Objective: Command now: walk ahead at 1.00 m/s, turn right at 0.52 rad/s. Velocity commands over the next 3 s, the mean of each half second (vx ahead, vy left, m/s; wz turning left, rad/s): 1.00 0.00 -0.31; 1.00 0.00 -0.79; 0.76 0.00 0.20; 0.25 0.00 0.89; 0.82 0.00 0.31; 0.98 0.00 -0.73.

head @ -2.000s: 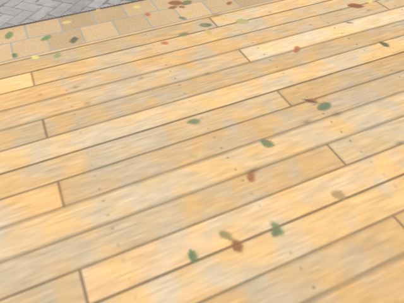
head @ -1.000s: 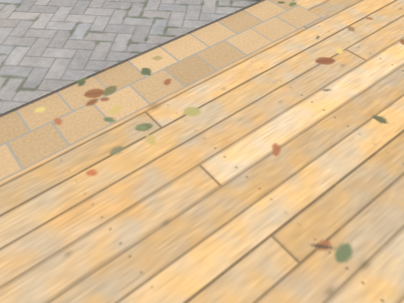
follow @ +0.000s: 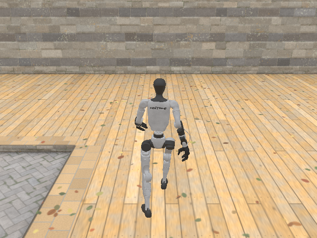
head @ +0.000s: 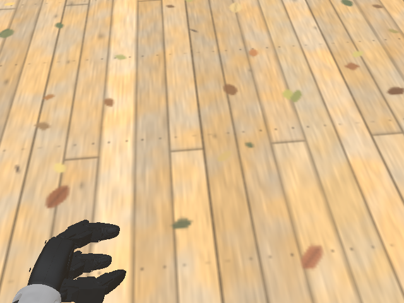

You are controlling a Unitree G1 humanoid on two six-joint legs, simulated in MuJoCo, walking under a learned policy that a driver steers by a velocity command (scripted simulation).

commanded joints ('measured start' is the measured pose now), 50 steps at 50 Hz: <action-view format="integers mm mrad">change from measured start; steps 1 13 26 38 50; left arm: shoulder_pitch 393 483 643 162 536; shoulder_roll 134 105 25 11 313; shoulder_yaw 57 70 37 19 158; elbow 88 238 244 78 171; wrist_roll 2 -39 -73 -26 -6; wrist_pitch -16 -93 -95 1 17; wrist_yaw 31 85 91 15 85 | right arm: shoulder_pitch -110 -381 -7 -239 -312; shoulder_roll -283 -51 -330 -80 -121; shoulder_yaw -52 12 -78 -32 -20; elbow -89 -268 -186 -87 -305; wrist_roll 0 -13 -40 10 9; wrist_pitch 16 51 27 -49 -16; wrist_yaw -20 44 -14 22 4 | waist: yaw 300 81 -14 138 207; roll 154 8 420 70 -52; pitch -127 84 -479 118 -278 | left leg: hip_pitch -253 -970 206 -494 -1141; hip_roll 258 140 434 165 -26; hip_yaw -54 -291 -1079 -74 -375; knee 470 837 176 -127 1459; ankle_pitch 1519 241 -243 455 1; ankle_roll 162 84 329 153 66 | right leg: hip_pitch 588 506 147 25 1120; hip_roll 128 -93 126 -128 -250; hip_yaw -15 336 203 76 953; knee -78 -665 705 246 -493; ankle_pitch -136 60 -319 121 -290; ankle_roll -63 -90 66 62 -295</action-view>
